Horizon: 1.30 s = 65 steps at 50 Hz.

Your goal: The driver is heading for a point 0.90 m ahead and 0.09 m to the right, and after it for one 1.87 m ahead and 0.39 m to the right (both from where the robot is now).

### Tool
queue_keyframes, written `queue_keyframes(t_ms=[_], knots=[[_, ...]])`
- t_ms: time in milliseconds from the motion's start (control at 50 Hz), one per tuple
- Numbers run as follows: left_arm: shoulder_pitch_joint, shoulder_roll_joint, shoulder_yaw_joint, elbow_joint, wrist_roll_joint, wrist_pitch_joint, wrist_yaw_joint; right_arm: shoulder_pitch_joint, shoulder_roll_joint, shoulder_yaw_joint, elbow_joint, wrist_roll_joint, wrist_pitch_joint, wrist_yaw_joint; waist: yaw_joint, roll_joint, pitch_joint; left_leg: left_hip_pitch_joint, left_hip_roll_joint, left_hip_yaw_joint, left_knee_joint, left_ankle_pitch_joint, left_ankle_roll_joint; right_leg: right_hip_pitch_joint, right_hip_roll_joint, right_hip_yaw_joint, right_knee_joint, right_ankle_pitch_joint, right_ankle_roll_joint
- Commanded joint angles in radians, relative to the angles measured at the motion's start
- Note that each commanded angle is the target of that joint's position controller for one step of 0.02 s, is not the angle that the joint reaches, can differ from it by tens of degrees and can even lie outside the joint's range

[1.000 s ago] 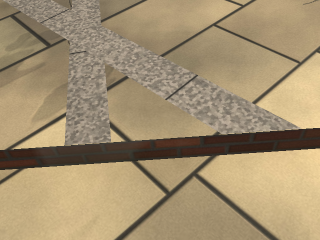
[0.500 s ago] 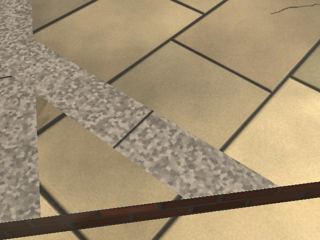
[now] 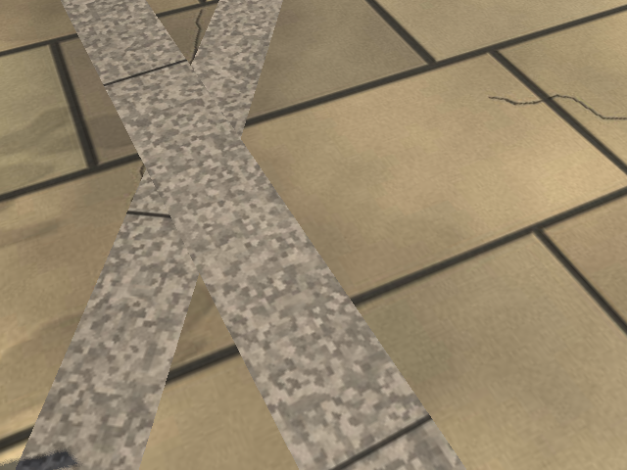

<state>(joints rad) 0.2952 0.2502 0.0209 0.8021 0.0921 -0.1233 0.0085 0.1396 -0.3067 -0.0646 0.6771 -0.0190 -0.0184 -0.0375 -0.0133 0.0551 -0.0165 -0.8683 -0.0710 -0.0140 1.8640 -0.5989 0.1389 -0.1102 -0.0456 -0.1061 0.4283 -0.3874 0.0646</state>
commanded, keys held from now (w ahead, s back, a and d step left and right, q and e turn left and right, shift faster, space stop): w+shift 0.18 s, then w+e+shift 0.76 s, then w+shift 0.06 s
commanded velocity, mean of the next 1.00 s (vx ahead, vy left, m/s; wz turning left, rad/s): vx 1.00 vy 0.00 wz -0.43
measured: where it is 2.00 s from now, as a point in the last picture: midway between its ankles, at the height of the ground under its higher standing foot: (470, 40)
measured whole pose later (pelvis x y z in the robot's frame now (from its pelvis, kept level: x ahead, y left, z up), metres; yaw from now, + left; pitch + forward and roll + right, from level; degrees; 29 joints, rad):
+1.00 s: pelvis +0.98 -0.01 +0.14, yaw -27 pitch +3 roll +0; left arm 0.47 0.35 0.09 0.82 0.01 -0.07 -0.01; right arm -0.02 -0.26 0.04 0.53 -0.04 -0.09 -0.01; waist 0.11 -0.02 0.00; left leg -0.55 0.03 -0.06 0.56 -0.08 -0.02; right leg 0.02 0.15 0.29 0.64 -0.49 -0.13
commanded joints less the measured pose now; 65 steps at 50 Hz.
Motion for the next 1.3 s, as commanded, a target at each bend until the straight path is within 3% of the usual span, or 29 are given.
queue_keyframes(t_ms=[20,60,100,140,160,180,200,240,280,320,380,460,520,560,580,600,620,640,680,740,800,920,980,1000,1020,1060,1080,1140,1300], knots=[[0.167,0.005,-0.003,0.127,-0.024,-0.042,-0.024,-0.378,0.223,0.106,-0.344,-0.026,-0.005,-0.003,0.000,-0.236,0.215,-0.670,0.055,-0.097,0.318,-0.208,0.044,0.113,-0.360,0.188,-0.344,0.412,-0.155],[0.125,-0.024,-0.018,0.179,-0.063,-0.025,-0.030,-0.429,0.195,0.126,-0.392,-0.013,-0.006,0.016,-0.079,-0.140,0.265,-0.467,0.075,0.022,-0.034,-0.136,0.055,-0.115,-0.224,-0.039,-0.481,0.558,-0.103],[0.040,0.050,-0.021,0.096,-0.137,-0.009,0.003,-0.128,0.101,0.113,-0.273,0.002,-0.003,0.064,-0.204,-0.039,-0.002,0.529,-0.011,0.241,-0.394,0.291,0.019,-0.520,-0.143,-0.148,-0.487,1.380,-0.202],[0.017,0.415,0.077,0.023,-0.186,-0.062,-0.016,0.273,-0.039,0.043,-0.172,-0.025,0.014,0.058,-0.384,-0.160,-0.374,0.950,-0.092,0.173,-0.584,0.295,-0.005,-0.277,-0.210,-0.066,-0.013,1.994,-0.235],[-0.011,0.461,0.123,-0.006,-0.155,-0.054,-0.020,0.392,-0.114,-0.001,-0.118,-0.033,0.030,0.063,-0.424,-0.207,-0.478,0.980,-0.130,0.007,-0.821,0.138,0.021,-0.148,-0.202,0.002,0.408,1.945,-0.202],[0.054,0.263,0.094,-0.041,-0.094,-0.055,-0.056,0.270,-0.274,-0.044,-0.100,-0.009,0.018,0.062,-0.256,0.232,-0.469,1.025,0.153,-0.557,-1.126,0.226,0.173,-0.353,0.041,0.014,1.078,0.277,-0.117],[0.070,0.177,0.076,-0.104,-0.079,-0.071,-0.078,0.329,-0.240,-0.053,-0.103,-0.007,0.016,0.045,-0.231,0.231,-0.632,1.114,0.307,-0.945,-1.342,0.322,0.219,-0.524,0.172,0.311,1.515,0.147,-0.144],[-0.103,0.025,0.033,-0.213,-0.071,-0.042,-0.046,0.245,-0.189,-0.051,0.034,-0.001,-0.035,0.046,-0.138,-0.038,-0.267,0.949,0.294,-0.780,-1.399,0.176,0.159,-0.829,0.107,0.308,1.641,0.112,-0.180],[-0.062,-0.105,-0.017,-0.205,-0.055,0.009,-0.026,0.182,0.011,-0.005,0.128,-0.031,-0.065,0.042,0.011,-0.143,0.023,0.629,0.261,-0.488,-1.353,0.394,0.078,-0.868,0.053,0.304,1.559,0.084,-0.187],[0.041,-0.024,0.005,-0.164,-0.076,0.071,-0.019,0.155,0.102,0.028,0.138,-0.021,-0.094,0.061,0.081,-0.101,0.052,0.532,0.256,-0.311,-1.450,0.445,0.024,-0.804,0.025,0.283,1.362,0.011,-0.182],[-0.143,0.032,0.010,-0.253,-0.084,0.094,-0.030,0.087,0.030,0.017,0.150,-0.001,-0.134,0.053,0.088,-0.051,0.183,0.387,0.151,-0.024,-1.738,0.639,-0.032,-0.662,0.012,0.172,0.800,0.172,-0.149],[-0.145,0.001,0.001,-0.214,-0.084,0.079,-0.079,0.155,-0.065,0.003,0.148,0.037,-0.172,0.044,0.053,-0.014,0.030,0.595,0.128,0.172,-1.851,0.968,-0.059,-0.312,0.043,-0.003,0.367,0.601,-0.163],[-0.108,0.093,0.034,-0.178,-0.083,0.083,-0.069,0.215,-0.125,-0.019,0.130,0.006,-0.146,0.019,0.071,0.066,-0.045,0.942,0.198,0.195,-1.670,1.500,-0.107,-0.286,0.125,-0.084,0.257,0.519,-0.188],[0.110,0.160,0.066,-0.113,-0.077,0.090,-0.063,0.198,-0.159,-0.033,0.104,-0.028,-0.095,-0.006,0.188,0.102,-0.131,0.985,0.239,0.192,-1.280,1.734,-0.128,-0.096,0.179,-0.075,0.219,0.377,-0.232],[0.286,0.196,0.089,-0.061,-0.077,0.091,-0.056,0.141,-0.185,-0.044,0.072,-0.034,-0.073,-0.014,0.285,0.069,-0.164,0.896,0.222,0.191,-0.946,1.679,-0.119,0.073,0.158,-0.006,0.114,0.340,-0.282],[0.304,0.216,0.108,-0.036,-0.077,0.096,-0.041,0.087,-0.126,-0.031,0.050,-0.042,-0.072,-0.002,0.282,-0.052,-0.096,0.621,0.085,0.166,-0.537,0.867,-0.102,0.213,0.096,0.118,0.100,0.271,-0.332],[0.249,0.272,0.113,-0.035,-0.069,0.101,-0.040,0.098,0.057,0.021,-0.035,-0.053,-0.093,0.012,0.126,-0.305,-0.062,0.152,-0.030,0.079,-0.173,0.082,-0.134,0.400,-0.025,0.369,0.298,0.650,-0.420],[0.184,0.323,0.125,-0.085,-0.074,0.102,-0.032,0.192,0.015,0.036,-0.107,-0.018,-0.111,0.024,0.083,-0.288,-0.298,-0.012,-0.009,-0.097,-0.093,0.116,-0.150,0.527,-0.166,0.804,0.018,0.227,-0.593],[0.107,0.207,0.101,-0.101,-0.081,0.094,-0.018,0.061,-0.087,0.033,-0.105,-0.035,-0.136,0.031,0.059,0.031,-0.062,0.001,0.094,-0.114,-0.321,0.280,-0.130,0.211,-0.154,0.834,-0.203,-0.031,-0.485],[0.118,0.190,0.080,-0.077,-0.081,0.055,-0.004,0.031,-0.069,0.054,-0.139,-0.063,-0.075,0.027,-0.023,0.079,0.080,0.122,0.158,-0.098,-0.532,0.204,-0.182,-0.145,-0.069,0.683,-0.226,0.139,-0.447],[0.100,0.199,0.077,-0.076,-0.084,0.040,-0.011,-0.118,-0.047,0.076,-0.208,-0.045,-0.053,0.048,0.003,0.012,0.154,0.264,0.188,-0.022,-0.867,0.362,-0.202,-0.356,0.031,0.527,-0.281,0.320,-0.395],[0.139,0.254,0.106,-0.052,-0.102,0.046,-0.015,-0.167,-0.048,0.075,-0.200,-0.008,-0.061,0.046,0.073,-0.093,0.023,0.569,0.074,0.000,-1.318,0.653,-0.169,-0.132,0.051,0.515,-0.131,0.642,-0.264],[0.082,0.273,0.108,-0.057,-0.081,0.034,-0.021,0.258,-0.164,0.011,-0.089,-0.015,-0.076,0.006,-0.151,-0.078,-0.219,1.006,0.103,-0.010,-1.291,0.434,-0.122,-0.142,0.084,0.444,0.424,0.794,-0.196],[0.064,0.127,0.069,-0.086,-0.068,0.019,-0.016,0.468,-0.226,-0.013,-0.051,-0.043,-0.081,-0.012,-0.203,0.088,-0.335,1.211,0.342,-0.278,-1.302,0.091,-0.098,-0.312,0.133,0.368,0.775,0.232,-0.199],[0.227,0.051,0.036,-0.143,-0.121,0.022,-0.025,0.344,-0.312,-0.033,-0.049,-0.060,-0.076,0.002,-0.035,0.438,-0.429,1.285,0.542,-0.929,-1.588,-0.102,0.028,-0.559,0.207,0.274,0.993,-0.090,-0.165],[0.048,0.144,0.039,-0.106,-0.061,0.048,-0.023,0.170,-0.101,-0.006,-0.070,-0.037,-0.067,0.024,-0.054,0.062,-0.133,1.019,0.428,-0.682,-1.595,-0.155,0.038,-0.668,0.067,0.223,0.979,0.102,-0.175],[-0.023,0.139,0.036,-0.122,-0.051,0.052,-0.035,0.179,-0.075,-0.001,-0.038,-0.041,-0.068,0.032,-0.052,-0.025,-0.063,0.914,0.383,-0.548,-1.596,0.034,0.029,-0.647,0.048,0.220,0.936,0.118,-0.170],[-0.086,0.085,0.016,-0.172,-0.044,0.074,-0.060,0.266,-0.037,0.011,0.065,-0.024,-0.095,0.039,-0.009,0.031,0.012,0.793,0.314,-0.345,-1.636,0.279,0.013,-0.633,0.023,0.247,0.833,0.069,-0.159],[-0.377,0.074,-0.028,-0.290,-0.057,0.067,-0.099,0.328,-0.105,0.006,0.145,0.012,-0.114,0.054,-0.010,-0.016,0.141,0.644,0.250,0.031,-1.886,0.731,-0.011,-0.416,0.038,0.042,0.286,0.422,-0.164]])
